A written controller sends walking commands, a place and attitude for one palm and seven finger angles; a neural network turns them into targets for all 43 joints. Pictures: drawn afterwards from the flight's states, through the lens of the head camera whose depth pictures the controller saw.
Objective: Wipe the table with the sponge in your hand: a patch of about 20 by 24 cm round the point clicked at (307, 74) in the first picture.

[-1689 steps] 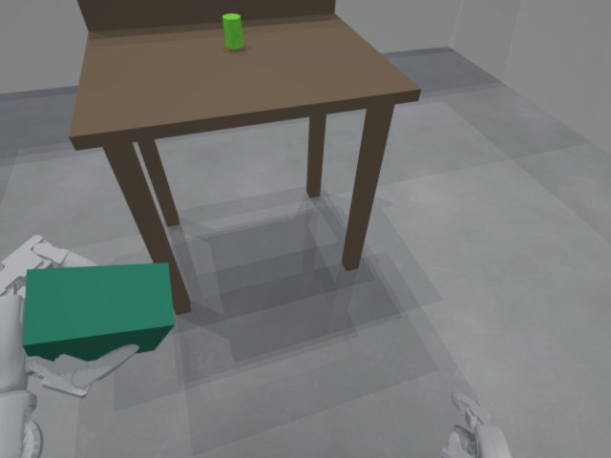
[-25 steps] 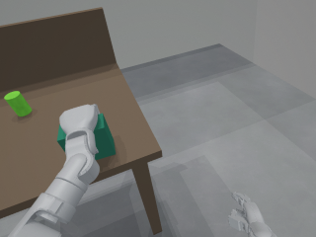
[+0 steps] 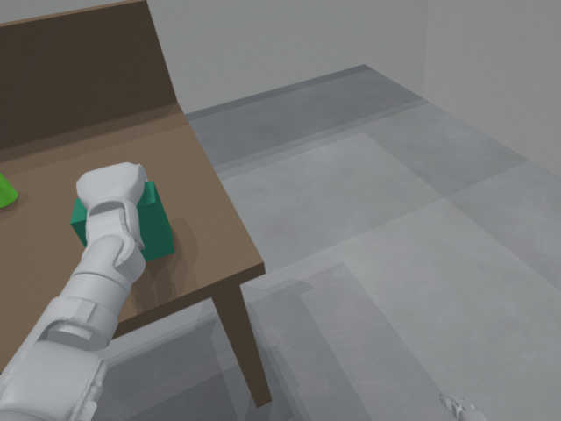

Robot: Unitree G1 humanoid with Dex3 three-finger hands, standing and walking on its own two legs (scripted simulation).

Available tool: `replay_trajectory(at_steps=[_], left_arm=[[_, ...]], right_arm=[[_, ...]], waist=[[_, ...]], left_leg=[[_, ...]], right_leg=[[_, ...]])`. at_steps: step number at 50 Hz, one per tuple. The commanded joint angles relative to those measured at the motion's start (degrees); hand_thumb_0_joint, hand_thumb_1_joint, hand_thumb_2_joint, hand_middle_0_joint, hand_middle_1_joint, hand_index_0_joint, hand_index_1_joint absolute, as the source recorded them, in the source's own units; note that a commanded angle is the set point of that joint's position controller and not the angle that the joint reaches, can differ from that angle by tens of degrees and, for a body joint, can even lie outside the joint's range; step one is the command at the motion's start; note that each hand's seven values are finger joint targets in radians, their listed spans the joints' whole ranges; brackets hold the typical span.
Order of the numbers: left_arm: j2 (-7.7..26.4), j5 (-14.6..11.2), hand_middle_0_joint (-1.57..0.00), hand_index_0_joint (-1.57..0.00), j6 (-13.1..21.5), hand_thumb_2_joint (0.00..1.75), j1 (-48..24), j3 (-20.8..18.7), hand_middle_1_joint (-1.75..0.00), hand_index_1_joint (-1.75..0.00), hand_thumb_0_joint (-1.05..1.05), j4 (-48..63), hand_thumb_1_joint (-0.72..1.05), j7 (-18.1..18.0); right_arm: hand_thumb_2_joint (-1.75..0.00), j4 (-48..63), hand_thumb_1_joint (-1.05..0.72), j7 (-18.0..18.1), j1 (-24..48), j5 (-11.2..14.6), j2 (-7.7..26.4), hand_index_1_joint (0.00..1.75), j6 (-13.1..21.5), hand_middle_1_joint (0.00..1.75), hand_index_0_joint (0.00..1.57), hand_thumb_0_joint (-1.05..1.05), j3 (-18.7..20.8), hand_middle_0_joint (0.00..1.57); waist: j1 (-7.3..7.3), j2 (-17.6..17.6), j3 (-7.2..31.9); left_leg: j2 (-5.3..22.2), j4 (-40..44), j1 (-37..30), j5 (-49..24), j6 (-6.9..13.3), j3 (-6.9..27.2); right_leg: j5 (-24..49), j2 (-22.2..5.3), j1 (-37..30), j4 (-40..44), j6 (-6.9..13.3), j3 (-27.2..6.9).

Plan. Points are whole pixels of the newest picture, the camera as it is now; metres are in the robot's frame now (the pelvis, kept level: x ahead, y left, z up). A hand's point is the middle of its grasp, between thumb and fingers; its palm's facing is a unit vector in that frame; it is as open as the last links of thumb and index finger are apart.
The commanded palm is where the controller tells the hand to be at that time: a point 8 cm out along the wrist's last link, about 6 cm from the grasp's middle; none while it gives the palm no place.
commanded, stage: wipe forward along the third lane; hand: left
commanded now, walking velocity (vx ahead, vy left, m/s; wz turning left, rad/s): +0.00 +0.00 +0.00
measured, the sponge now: (131, 235) +0.37 +0.28 +0.07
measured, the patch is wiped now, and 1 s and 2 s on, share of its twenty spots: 0.90 1.00 1.00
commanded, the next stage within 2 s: wipe back along the third lane in 0.88 s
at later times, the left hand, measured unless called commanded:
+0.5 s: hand (118, 193) +0.43 +0.31 +0.12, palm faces -0.07 +0.01 -1.00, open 10.3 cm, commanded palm +0.41 +0.32 +0.14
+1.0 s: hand (109, 177) +0.47 +0.34 +0.12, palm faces -0.09 +0.02 -1.00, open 10.3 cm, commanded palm +0.45 +0.34 +0.15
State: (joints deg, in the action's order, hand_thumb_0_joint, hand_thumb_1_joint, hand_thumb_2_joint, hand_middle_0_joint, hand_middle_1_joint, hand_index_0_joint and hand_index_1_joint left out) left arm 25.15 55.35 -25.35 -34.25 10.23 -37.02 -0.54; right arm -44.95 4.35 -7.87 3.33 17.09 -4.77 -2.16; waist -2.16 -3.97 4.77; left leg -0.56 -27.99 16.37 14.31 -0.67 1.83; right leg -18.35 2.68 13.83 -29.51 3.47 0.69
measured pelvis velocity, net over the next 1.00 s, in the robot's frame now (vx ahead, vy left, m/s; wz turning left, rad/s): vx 0.00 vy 0.04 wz -0.03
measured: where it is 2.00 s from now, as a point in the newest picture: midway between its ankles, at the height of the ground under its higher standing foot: outside the picture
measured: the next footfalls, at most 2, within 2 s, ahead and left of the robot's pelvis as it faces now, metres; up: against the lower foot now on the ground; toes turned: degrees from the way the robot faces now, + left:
none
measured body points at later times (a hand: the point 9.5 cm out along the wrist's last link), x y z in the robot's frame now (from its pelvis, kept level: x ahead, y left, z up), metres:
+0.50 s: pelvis +0.01 +0.01 +0.00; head +0.02 -0.01 +0.45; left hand +0.43 +0.30 +0.17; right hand +0.08 -0.26 -0.14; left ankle +0.00 +0.13 -0.74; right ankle -0.03 -0.08 -0.74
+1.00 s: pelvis +0.00 +0.04 -0.01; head +0.05 +0.03 +0.44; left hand +0.47 +0.34 +0.17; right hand +0.05 -0.23 -0.14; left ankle +0.00 +0.13 -0.74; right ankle -0.03 -0.08 -0.74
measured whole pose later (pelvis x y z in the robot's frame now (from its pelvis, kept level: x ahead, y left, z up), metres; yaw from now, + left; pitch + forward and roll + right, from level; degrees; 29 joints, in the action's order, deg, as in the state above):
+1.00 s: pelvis +0.00 +0.04 -0.01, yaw -2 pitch +11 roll -1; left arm 34.6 59.5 -14.0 -55.5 4.6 -66.1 -4.4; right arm -44.7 2.7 -16.1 2.7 16.3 -3.5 -1.0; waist 3.8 -2.2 6.4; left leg -1.1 -32.8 27.9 15.8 2.0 0.1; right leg -17.4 2.1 23.8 -30.3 0.7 -0.9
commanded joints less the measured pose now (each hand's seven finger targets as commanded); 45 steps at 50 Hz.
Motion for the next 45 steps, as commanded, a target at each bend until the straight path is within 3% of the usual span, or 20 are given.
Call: replay_trajectory(at_steps=[1,3,5,6,7,8,9,11,12,14,17,22,23,25,29,30,31,38,41,45], left_arm=[[13.6,2.2,-1.20,-1.20,1.5,1.30,-19.3,-4.0,-1.60,-1.60,0.00,-2.9,0.10,-1.2],[16.8,2.8,-1.20,-1.20,2.9,1.30,-20.2,-6.0,-1.60,-1.60,0.00,-5.6,0.10,-1.5],[16.0,2.7,-1.20,-1.20,4.2,1.30,-19.3,-5.6,-1.60,-1.60,0.00,-7.2,0.10,-1.5],[17.0,2.9,-1.20,-1.20,4.7,1.30,-20.7,-6.2,-1.60,-1.60,0.00,-7.8,0.10,-1.5],[15.5,3.0,-1.20,-1.20,5.3,1.30,-22.0,-4.5,-1.60,-1.60,0.00,-8.9,0.10,-1.7],[16.2,2.8,-1.20,-1.20,5.9,1.30,-21.7,-5.4,-1.60,-1.60,0.00,-9.5,0.10,-1.9],[16.7,2.8,-1.20,-1.20,6.5,1.30,-24.4,-5.1,-1.60,-1.60,0.00,-9.1,0.10,-2.1],[20.6,3.2,-1.20,-1.20,7.3,1.30,-25.8,-8.0,-1.60,-1.60,0.00,-11.0,0.10,-2.7],[20.0,3.2,-1.20,-1.20,7.6,1.30,-25.1,-7.5,-1.60,-1.60,0.00,-12.5,0.10,-3.0],[18.4,2.9,-1.20,-1.20,8.3,1.30,-24.5,-6.5,-1.60,-1.60,0.00,-12.8,0.10,-3.4],[21.1,3.3,-1.20,-1.20,8.9,1.30,-25.3,-8.3,-1.60,-1.60,0.00,-13.5,0.10,-3.9],[18.0,3.3,-1.20,-1.20,9.1,1.30,-24.4,-6.8,-1.60,-1.60,0.00,-14.4,0.10,-4.4],[19.3,3.4,-1.20,-1.20,9.1,1.30,-23.3,-8.1,-1.60,-1.60,0.00,-15.3,0.10,-4.6],[18.4,3.4,-1.20,-1.20,9.0,1.30,-26.0,-6.8,-1.60,-1.60,0.00,-15.0,0.10,-4.9],[20.1,3.9,-1.20,-1.20,8.9,1.30,-27.2,-7.9,-1.60,-1.60,0.00,-17.4,0.10,-5.6],[19.3,3.7,-1.20,-1.20,9.0,1.30,-27.9,-7.3,-1.60,-1.60,0.00,-17.3,0.10,-5.8],[21.1,4.0,-1.20,-1.20,9.0,1.30,-28.7,-8.7,-1.60,-1.60,0.00,-17.2,0.10,-6.0],[23.2,5.4,-1.20,-1.20,8.0,1.30,-35.8,-7.6,-1.60,-1.60,0.00,-22.3,0.10,-6.2],[23.5,6.0,-1.20,-1.20,8.6,1.30,-37.8,-7.3,-1.60,-1.60,0.00,-22.5,0.10,-5.7],[22.6,6.4,-1.20,-1.20,9.7,1.30,-37.9,-6.4,-1.60,-1.60,0.00,-24.3,0.10,-5.4]], right_arm=[[-0.90,7.1,-0.90,0.5,5.2,-0.1,6.6,0.30,2.6,0.30,0.20,0.00,1.9,0.20],[-0.90,6.9,-0.90,0.7,3.9,-0.3,6.7,0.30,2.8,0.30,0.20,0.00,2.0,0.20],[-0.90,7.2,-0.90,0.6,3.2,-0.2,6.5,0.30,2.7,0.30,0.20,0.00,2.1,0.20],[-0.90,6.9,-0.90,0.6,2.5,-0.2,6.8,0.30,2.5,0.30,0.20,0.00,2.3,0.20],[-0.90,7.1,-0.90,0.6,2.0,-0.1,6.6,0.30,2.7,0.30,0.20,0.00,2.1,0.20],[-0.90,7.1,-0.90,0.5,1.6,-0.1,6.7,0.30,2.8,0.30,0.20,0.00,2.3,0.20],[-0.90,7.0,-0.90,0.6,1.5,0.0,6.9,0.30,3.0,0.30,0.20,0.00,2.2,0.20],[-0.90,6.2,-0.90,0.6,0.1,-0.3,7.3,0.30,2.9,0.30,0.20,0.00,2.6,0.20],[-0.90,6.3,-0.90,0.5,-0.6,-0.1,7.2,0.30,3.0,0.30,0.20,0.00,2.6,0.20],[-0.90,6.3,-0.90,0.1,-1.2,-0.1,7.1,0.30,3.2,0.30,0.20,0.00,2.6,0.20],[-0.90,6.0,-0.90,-0.2,-2.4,-0.1,7.5,0.30,3.0,0.30,0.20,0.00,3.0,0.20],[-0.90,5.7,-0.90,-0.9,-3.5,0.0,7.5,0.30,3.0,0.30,0.20,0.00,3.5,0.20],[-0.90,5.5,-0.90,-1.0,-4.0,-0.1,7.8,0.30,2.9,0.30,0.20,0.00,3.6,0.20],[-0.90,5.4,-0.90,-1.0,-3.9,0.1,7.8,0.30,2.9,0.30,0.20,0.00,3.6,0.20],[-0.90,5.0,-0.90,-1.1,-4.4,0.1,8.1,0.30,2.8,0.30,0.20,0.00,3.6,0.20],[-0.90,5.1,-0.90,-1.1,-4.6,0.1,7.9,0.30,2.9,0.30,0.20,0.00,3.7,0.20],[-0.90,4.8,-0.90,-1.2,-4.8,0.0,8.2,0.30,2.9,0.30,0.20,0.00,3.8,0.20],[-0.90,4.4,-0.90,-0.9,-6.6,-0.1,8.4,0.30,2.8,0.30,0.20,0.00,3.4,0.20],[-0.90,4.5,-0.90,-1.0,-7.8,-0.4,8.4,0.30,2.7,0.30,0.20,0.00,3.5,0.20],[-0.90,4.7,-0.90,-1.1,-9.6,-0.6,8.3,0.30,2.8,0.30,0.20,0.00,3.6,0.20]], waist=[[1.18,8.6,7.3],[1.18,8.6,8.3],[1.23,8.7,9.2],[1.54,9.1,9.6],[2.36,8.9,8.2],[2.05,8.7,8.7],[2.81,8.9,8.5],[2.68,8.3,9.4],[2.94,9.7,9.0],[2.91,8.6,9.6],[2.84,7.6,12.0],[3.22,7.0,12.3],[2.67,7.1,12.3],[3.71,7.3,11.0],[4.00,8.5,9.7],[4.10,8.2,10.3],[3.83,7.3,11.1],[5.67,6.2,10.7],[5.53,3.9,14.2],[6.10,3.4,14.9]], left_leg=[[-3.1,1.9,1.4,-7.1,2.7,-3.4],[-3.0,1.2,2.3,-7.1,2.9,-3.5],[-3.0,0.9,2.9,-7.5,2.9,-3.7],[-3.0,1.2,3.0,-7.5,2.9,-3.4],[-2.8,1.1,3.4,-6.6,3.1,-3.6],[-2.8,1.1,3.5,-6.4,3.1,-3.5],[-2.8,0.8,3.4,-6.3,3.3,-3.5],[-2.7,0.8,4.2,-6.4,3.2,-3.3],[-2.7,0.6,4.9,-6.1,3.4,-3.5],[-2.7,0.4,4.6,-7.2,3.4,-3.6],[-2.5,0.1,4.5,-8.5,3.4,-3.8],[-2.3,-0.2,3.2,-11.5,3.6,-4.0],[-2.2,-0.2,3.4,-12.0,3.5,-3.7],[-2.3,-0.1,3.3,-11.5,3.6,-3.7],[-2.1,0.3,4.3,-10.1,3.6,-3.2],[-2.1,0.3,3.8,-10.3,3.7,-3.4],[-1.9,0.5,3.4,-10.8,3.5,-3.0],[-1.5,0.1,4.0,-8.8,3.4,-2.6],[-1.3,-0.4,2.9,-11.2,3.2,-2.4],[-0.9,-1.6,2.6,-12.5,3.2,-2.2]], right_leg=[[17.2,-1.3,-4.2,5.6,-2.4,-3.3],[17.7,-1.5,-4.9,5.1,-2.5,-3.5],[19.7,-1.7,-5.8,4.9,-2.8,-3.9],[18.9,-1.4,-5.6,5.2,-2.6,-3.7],[17.6,-1.5,-4.2,5.1,-2.8,-3.4],[17.1,-1.4,-4.1,5.1,-2.7,-3.4],[17.7,-1.6,-3.7,5.3,-2.9,-3.6],[17.8,-1.6,-4.3,5.4,-2.8,-4.0],[17.9,-1.7,-4.1,5.1,-3.1,-3.9],[20.3,-1.6,-4.2,4.7,-2.9,-3.5],[22.3,-1.5,-5.5,4.1,-2.8,-3.7],[25.4,-1.1,-4.8,3.6,-2.4,-2.8],[25.3,-0.9,-4.6,3.3,-2.1,-2.4],[24.1,-0.8,-3.2,3.8,-2.1,-2.3],[20.8,-0.6,-1.6,3.9,-2.0,-2.0],[20.7,-0.6,-1.5,3.9,-2.0,-1.9],[20.2,-0.4,-1.5,3.9,-1.7,-1.9],[16.1,-0.3,2.0,3.8,-1.7,-1.5],[18.0,-0.2,1.7,3.0,-1.4,-1.5],[18.4,0.1,3.4,2.0,-1.3,-1.1]])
